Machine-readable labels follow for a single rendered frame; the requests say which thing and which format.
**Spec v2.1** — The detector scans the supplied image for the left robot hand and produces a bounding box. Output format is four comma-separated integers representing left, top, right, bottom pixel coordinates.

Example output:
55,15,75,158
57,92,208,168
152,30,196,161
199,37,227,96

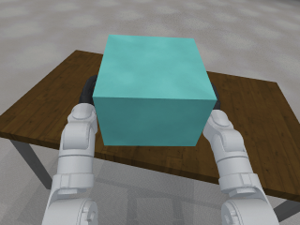
78,74,98,107

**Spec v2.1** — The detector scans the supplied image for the carton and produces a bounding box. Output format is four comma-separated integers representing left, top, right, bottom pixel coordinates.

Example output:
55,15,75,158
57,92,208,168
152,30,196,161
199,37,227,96
92,35,217,146

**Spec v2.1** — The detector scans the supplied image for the robot right forearm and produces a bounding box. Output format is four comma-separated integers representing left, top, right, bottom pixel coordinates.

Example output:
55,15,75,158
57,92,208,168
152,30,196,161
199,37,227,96
202,110,279,225

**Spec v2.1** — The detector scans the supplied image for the right robot hand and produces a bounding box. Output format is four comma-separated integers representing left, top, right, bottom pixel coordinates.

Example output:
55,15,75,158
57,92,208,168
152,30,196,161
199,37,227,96
211,82,221,110

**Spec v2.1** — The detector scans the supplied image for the robot right upper arm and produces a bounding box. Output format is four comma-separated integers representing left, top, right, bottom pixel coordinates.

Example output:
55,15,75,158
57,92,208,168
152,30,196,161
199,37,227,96
221,198,278,225

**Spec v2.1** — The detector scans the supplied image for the robot left upper arm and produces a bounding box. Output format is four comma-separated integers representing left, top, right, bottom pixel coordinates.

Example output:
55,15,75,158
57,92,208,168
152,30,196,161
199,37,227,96
42,198,98,225

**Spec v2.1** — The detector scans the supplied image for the table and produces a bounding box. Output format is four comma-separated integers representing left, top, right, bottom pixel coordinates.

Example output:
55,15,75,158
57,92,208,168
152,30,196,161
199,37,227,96
0,50,300,222

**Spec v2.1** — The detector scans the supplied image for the robot left forearm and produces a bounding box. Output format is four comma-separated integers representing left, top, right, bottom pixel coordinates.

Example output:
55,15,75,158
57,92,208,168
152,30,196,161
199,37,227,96
41,103,98,225

